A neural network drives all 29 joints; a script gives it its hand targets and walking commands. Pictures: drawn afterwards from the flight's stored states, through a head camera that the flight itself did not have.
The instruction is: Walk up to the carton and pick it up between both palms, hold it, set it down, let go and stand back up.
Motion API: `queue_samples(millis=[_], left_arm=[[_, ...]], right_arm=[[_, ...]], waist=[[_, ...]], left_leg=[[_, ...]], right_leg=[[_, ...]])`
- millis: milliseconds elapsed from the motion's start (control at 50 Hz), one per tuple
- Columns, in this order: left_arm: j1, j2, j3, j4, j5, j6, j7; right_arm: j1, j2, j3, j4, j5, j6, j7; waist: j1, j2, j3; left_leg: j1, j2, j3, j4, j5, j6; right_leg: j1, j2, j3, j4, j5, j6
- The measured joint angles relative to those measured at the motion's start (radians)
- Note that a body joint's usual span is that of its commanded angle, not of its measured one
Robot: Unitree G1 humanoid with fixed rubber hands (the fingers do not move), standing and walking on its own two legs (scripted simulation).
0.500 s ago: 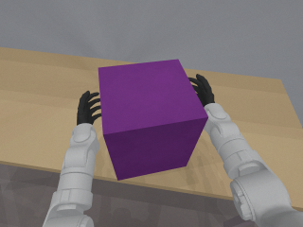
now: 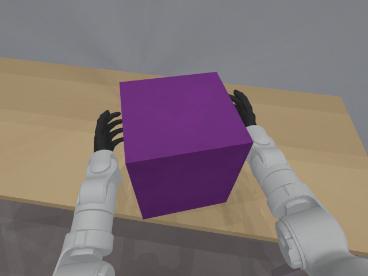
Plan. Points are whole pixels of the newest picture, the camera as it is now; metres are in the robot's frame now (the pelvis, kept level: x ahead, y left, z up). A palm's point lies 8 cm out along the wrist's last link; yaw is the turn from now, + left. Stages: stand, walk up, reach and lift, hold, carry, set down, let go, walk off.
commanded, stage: reach and lift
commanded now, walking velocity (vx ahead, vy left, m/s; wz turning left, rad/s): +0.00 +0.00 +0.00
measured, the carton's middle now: (178, 148) +0.38 +0.07 +0.05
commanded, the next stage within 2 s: none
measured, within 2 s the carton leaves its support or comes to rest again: leaves its support in 0.58 s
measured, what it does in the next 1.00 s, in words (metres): stands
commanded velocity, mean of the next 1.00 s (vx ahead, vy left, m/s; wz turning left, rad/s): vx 0.00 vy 0.00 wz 0.00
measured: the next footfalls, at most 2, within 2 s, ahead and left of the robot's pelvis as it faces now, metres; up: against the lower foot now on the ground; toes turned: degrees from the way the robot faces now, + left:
none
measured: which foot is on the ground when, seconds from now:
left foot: down 0.00-1.00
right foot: down 0.00-1.00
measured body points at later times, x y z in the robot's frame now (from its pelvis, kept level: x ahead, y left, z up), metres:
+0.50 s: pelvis +0.00 +0.00 +0.00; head +0.03 +0.01 +0.45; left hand +0.35 +0.23 +0.08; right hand +0.45 -0.06 +0.11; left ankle +0.03 +0.17 -0.74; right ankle -0.01 -0.08 -0.74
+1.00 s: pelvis -0.02 +0.02 +0.00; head -0.04 +0.03 +0.45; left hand +0.34 +0.23 +0.13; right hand +0.41 -0.07 +0.14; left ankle +0.03 +0.17 -0.74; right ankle -0.01 -0.08 -0.74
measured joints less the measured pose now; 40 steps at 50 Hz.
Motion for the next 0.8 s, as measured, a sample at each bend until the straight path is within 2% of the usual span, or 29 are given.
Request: queue_samples(millis=[420, 580, 700, 800], left_arm=[[-0.002, -0.010, 0.000, -0.001, 0.023, -0.005, 0.015], [0.000, -0.053, 0.023, 0.000, 0.125, -0.016, 0.042], [0.000, -0.054, 0.033, 0.001, 0.171, 0.016, -0.001], [-0.001, -0.054, 0.035, -0.001, 0.180, 0.063, -0.010]], right_arm=[[-0.001, 0.007, -0.012, -0.007, -0.034, 0.004, -0.006], [0.008, 0.020, -0.012, -0.001, -0.142, -0.024, -0.010], [0.038, 0.028, -0.015, -0.001, -0.156, -0.026, -0.022], [0.041, 0.032, -0.018, 0.006, -0.156, 0.002, -0.024]], waist=[[0.000, 0.000, 0.000], [0.000, 0.000, -0.035], [0.000, 0.000, -0.085], [-0.004, 0.000, -0.084]], left_leg=[[0.000, 0.000, 0.000, 0.001, 0.000, 0.000], [0.005, -0.009, 0.000, -0.019, 0.010, 0.000], [0.022, -0.026, 0.000, -0.044, 0.022, 0.009], [0.049, -0.033, 0.000, -0.048, 0.027, 0.015]], right_leg=[[0.000, 0.000, 0.000, 0.000, 0.001, 0.000], [0.000, -0.008, 0.000, -0.006, 0.002, 0.001], [0.011, -0.025, -0.001, -0.011, 0.003, 0.013], [0.042, -0.032, -0.001, -0.023, 0.012, 0.017]])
